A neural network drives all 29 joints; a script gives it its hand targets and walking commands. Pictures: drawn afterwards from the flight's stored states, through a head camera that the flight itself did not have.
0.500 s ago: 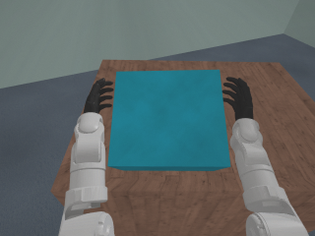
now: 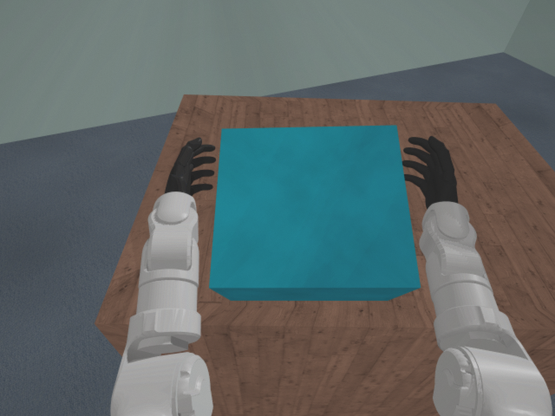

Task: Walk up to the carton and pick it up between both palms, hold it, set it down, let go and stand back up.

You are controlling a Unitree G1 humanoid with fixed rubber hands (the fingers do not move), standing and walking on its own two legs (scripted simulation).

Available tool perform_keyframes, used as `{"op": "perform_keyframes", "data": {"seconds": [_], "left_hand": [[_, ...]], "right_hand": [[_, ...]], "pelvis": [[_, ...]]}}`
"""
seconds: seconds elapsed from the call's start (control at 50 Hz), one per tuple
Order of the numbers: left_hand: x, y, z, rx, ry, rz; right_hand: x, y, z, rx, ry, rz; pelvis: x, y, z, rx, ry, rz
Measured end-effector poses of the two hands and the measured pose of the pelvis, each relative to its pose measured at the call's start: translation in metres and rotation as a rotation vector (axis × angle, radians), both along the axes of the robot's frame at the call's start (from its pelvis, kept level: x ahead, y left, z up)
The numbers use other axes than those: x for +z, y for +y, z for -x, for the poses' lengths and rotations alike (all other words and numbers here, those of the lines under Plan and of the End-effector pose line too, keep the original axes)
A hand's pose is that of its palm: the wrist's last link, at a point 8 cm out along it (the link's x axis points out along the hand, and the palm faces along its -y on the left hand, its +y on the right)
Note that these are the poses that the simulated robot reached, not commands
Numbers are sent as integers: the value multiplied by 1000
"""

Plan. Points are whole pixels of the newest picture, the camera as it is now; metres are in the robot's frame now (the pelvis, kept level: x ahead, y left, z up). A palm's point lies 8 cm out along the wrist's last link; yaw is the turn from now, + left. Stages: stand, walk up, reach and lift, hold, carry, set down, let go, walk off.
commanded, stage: set down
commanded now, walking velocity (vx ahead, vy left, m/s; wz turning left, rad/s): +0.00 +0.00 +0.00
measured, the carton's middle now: (308, 218) +0.41 -0.03 +0.05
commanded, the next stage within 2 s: none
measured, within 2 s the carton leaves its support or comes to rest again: rests again in 1.54 s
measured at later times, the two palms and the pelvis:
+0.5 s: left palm (192, 187) +0.42 +0.15 +0.12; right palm (430, 192) +0.40 -0.21 +0.13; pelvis +0.02 +0.00 +0.00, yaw -2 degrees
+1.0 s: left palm (199, 197) +0.42 +0.14 +0.09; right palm (431, 209) +0.39 -0.22 +0.09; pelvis +0.01 +0.00 +0.00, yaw -3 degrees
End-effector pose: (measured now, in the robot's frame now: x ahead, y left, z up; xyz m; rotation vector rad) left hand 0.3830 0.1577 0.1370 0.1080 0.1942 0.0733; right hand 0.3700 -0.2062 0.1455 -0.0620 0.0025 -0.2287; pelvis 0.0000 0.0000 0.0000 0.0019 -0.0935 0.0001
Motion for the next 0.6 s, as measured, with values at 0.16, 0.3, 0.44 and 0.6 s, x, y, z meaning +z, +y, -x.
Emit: {"op": "perform_keyframes", "data": {"seconds": [0.16,0.3,0.44,0.6], "left_hand": [[-8,-17,-16,-18,10,-5],[-15,-14,-25,6,14,3],[-20,-6,-32,11,15,20],[-28,-14,-35,-21,35,23]], "right_hand": [[-21,-14,-3,-20,43,-3],[-23,-11,-16,-11,44,9],[-18,-4,-25,-9,42,16],[-33,-11,-19,-39,93,-9]], "pelvis": [[0,-1,-4,-25,38,-1],[0,-4,-11,-32,67,-2],[1,-3,-15,-27,71,-1],[0,3,-17,-39,70,1]]}}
